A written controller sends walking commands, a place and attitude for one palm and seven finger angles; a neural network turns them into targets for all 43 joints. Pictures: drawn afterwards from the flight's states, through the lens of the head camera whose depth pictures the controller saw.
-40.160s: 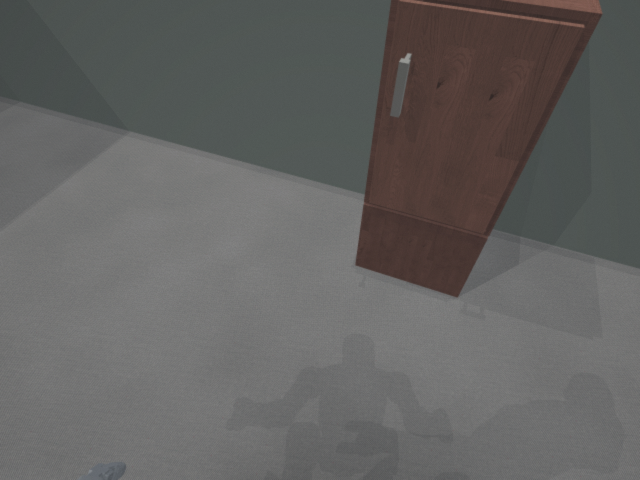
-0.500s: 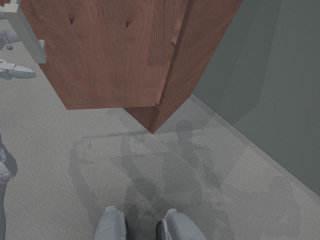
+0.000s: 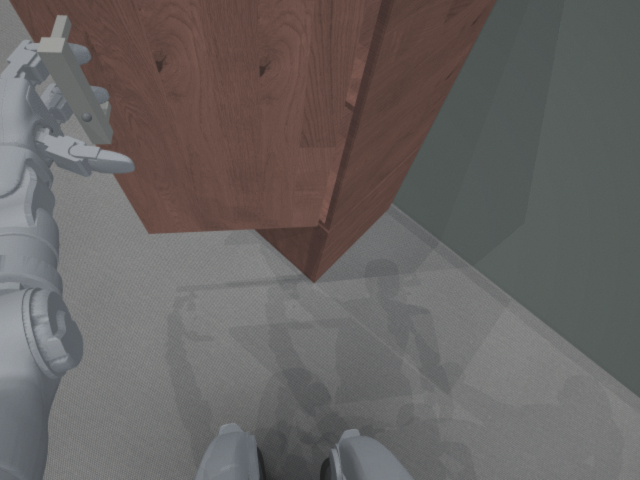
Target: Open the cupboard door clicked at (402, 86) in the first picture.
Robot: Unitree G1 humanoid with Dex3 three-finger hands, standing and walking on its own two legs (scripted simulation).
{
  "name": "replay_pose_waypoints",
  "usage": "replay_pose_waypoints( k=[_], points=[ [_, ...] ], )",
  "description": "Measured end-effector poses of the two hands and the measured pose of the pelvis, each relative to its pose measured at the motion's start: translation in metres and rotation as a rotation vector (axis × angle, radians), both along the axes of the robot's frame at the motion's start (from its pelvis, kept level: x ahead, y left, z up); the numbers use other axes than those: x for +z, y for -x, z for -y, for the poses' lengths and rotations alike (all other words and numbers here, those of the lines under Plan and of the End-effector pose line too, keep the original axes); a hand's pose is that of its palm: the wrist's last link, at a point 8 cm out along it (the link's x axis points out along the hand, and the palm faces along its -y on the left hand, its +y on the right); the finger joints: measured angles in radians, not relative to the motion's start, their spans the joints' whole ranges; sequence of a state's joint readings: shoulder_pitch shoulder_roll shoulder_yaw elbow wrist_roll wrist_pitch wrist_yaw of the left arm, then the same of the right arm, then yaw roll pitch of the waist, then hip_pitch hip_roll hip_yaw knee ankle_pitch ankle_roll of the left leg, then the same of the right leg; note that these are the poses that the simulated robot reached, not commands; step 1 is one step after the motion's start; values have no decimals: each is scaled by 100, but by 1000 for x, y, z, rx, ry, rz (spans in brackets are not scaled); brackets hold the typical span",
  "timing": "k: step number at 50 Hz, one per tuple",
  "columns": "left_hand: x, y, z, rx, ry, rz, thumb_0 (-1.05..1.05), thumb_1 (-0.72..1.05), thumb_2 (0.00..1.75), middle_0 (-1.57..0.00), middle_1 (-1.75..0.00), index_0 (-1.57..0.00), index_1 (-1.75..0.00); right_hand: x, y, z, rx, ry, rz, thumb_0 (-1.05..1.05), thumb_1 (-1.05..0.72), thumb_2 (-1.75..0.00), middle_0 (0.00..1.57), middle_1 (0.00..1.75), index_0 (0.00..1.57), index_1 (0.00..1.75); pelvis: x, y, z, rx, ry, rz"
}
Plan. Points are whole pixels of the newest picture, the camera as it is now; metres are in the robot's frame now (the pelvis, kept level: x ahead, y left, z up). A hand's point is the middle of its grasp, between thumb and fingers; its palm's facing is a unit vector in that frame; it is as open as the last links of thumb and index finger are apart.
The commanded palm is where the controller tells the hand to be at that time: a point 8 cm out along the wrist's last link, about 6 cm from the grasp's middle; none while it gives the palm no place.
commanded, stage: slide the fingers in behind the handle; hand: left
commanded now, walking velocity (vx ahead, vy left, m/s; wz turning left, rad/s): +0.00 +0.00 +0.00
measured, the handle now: (83, 84) +0.57 +0.23 +0.09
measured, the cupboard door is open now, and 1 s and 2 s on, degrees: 49 49 66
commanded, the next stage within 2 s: close the thumb around the handle in 0.58 s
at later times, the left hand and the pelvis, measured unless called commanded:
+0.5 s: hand (95, 119) +0.52 +0.21 +0.10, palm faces +0.04 -1.00 +0.00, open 13.9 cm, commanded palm +0.50 +0.25 +0.09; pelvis -0.01 -0.01 +0.00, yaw +0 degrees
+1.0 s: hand (95, 116) +0.52 +0.21 +0.10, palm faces +0.04 -1.00 +0.00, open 11.0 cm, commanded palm +0.50 +0.25 +0.09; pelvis +0.00 +0.00 +0.00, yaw +0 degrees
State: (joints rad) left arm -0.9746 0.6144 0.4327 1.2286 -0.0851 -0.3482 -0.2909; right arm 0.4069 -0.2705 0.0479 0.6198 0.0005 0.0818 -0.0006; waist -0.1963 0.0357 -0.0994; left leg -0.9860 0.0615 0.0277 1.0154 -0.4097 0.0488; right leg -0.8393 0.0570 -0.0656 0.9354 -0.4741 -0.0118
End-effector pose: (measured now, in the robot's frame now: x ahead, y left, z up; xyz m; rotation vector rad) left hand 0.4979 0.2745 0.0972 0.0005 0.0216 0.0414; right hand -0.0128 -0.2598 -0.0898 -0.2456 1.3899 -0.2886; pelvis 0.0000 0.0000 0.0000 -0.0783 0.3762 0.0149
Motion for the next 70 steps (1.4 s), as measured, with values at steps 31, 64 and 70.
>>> replay_pose_waypoints(
  k=[31, 64, 70],
  points=[
    [-1, 3, 6, 6, 3, -8, -1, -50, 30, -30, -120, -30, -120, 0, 12, 9, -3, 14, -7, 0, -90, -90, 21, 29, 21, 30, -2, 7, 6, 3, -2, 0],
    [-1, -3, 13, 8, -1, 2, 1, 67, 81, -37, -132, -38, -133, -2, 5, -1, -2, -9, -14, 0, -90, -90, 21, 29, 21, 30, 0, -1, 0, 2, -2, -1],
    [0, -2, 13, 5, -1, 2, 1, 74, 82, -37, -134, -38, -134, -1, 5, 2, -5, -5, -15, 0, -90, -90, 21, 29, 21, 30, 0, -1, 1, 1, -4, -1]
  ],
)
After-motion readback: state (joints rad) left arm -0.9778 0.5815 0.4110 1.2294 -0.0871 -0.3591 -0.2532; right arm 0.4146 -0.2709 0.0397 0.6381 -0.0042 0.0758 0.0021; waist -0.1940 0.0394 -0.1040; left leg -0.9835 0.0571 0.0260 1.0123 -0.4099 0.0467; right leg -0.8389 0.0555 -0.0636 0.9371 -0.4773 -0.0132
